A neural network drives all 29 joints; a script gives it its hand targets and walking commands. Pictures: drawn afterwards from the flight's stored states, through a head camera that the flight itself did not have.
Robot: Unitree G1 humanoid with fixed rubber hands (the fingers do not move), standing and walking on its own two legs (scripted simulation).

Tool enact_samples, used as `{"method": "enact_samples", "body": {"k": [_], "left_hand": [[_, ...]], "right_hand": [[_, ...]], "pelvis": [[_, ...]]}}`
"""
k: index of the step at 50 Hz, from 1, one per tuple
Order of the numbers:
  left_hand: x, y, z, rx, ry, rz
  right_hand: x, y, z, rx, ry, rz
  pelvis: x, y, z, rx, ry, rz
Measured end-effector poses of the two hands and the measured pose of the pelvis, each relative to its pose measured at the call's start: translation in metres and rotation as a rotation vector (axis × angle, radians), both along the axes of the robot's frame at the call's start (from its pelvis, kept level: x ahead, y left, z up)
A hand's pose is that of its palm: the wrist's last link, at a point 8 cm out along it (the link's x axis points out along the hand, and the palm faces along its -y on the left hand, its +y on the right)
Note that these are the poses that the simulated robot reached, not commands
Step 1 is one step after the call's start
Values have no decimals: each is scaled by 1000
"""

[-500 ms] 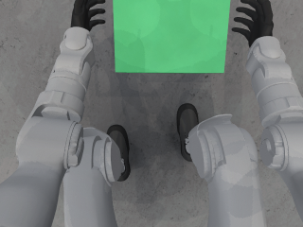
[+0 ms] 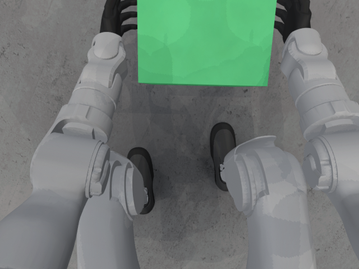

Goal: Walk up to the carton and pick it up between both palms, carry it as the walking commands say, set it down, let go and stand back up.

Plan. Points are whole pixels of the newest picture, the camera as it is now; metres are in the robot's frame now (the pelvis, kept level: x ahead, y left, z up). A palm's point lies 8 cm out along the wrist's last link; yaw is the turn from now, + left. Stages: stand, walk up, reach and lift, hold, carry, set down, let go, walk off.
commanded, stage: reach and lift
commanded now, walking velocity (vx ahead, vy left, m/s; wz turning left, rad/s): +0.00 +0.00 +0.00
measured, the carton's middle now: (198, 49) +0.49 -0.08 -0.28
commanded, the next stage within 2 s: none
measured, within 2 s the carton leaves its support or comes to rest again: leaves its support in 0.76 s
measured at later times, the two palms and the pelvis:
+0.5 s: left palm (113, 32) +0.53 +0.08 -0.19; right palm (293, 27) +0.49 -0.25 -0.19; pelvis +0.00 +0.01 -0.01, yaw +0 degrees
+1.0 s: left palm (111, 22) +0.53 +0.07 -0.15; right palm (297, 33) +0.48 -0.24 -0.17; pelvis -0.02 +0.01 +0.00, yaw +0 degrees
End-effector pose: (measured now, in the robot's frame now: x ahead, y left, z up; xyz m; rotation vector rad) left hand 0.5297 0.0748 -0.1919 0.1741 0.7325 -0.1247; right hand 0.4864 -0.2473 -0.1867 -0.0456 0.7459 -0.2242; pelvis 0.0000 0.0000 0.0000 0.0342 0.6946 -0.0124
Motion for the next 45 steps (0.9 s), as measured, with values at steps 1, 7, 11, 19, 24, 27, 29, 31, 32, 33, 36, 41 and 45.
{"method": "enact_samples", "body": {"k": [1,7,11,19,24,27,29,31,32,33,36,41,45], "left_hand": [[0,0,0,0,1,0],[0,0,0,-11,13,17],[0,-1,-1,-35,29,47],[1,0,-2,-62,41,65],[0,0,-3,-82,43,76],[0,0,-3,-84,42,77],[0,0,-2,-74,39,73],[1,-2,0,-52,35,62],[1,-2,1,-43,33,57],[2,-3,2,-36,31,52],[3,-5,6,-18,21,39],[7,-8,21,0,-22,33],[6,-9,31,7,-37,48]], "right_hand": [[0,0,0,-1,-1,-1],[0,1,0,-1,-2,-8],[1,1,0,9,3,-24],[2,1,0,26,15,-42],[2,2,0,29,20,-49],[2,2,0,27,22,-50],[2,2,0,27,23,-50],[2,2,0,24,25,-54],[2,2,0,22,26,-56],[1,1,1,20,27,-60],[0,1,1,13,32,-74],[-4,1,5,4,30,-82],[-10,3,9,14,30,-88]], "pelvis": [[0,0,0,0,0,0],[0,1,0,1,-1,1],[0,2,0,0,-1,2],[0,4,-4,-5,-7,3],[0,5,-5,-9,-8,4],[0,6,-5,-10,-8,4],[0,6,-6,-10,-9,5],[0,6,-6,-9,-11,5],[0,6,-6,-9,-12,6],[-1,6,-7,-9,-14,6],[-1,5,-7,-8,-20,7],[-6,6,-4,-10,-78,7],[-12,7,0,-11,-148,5]]}}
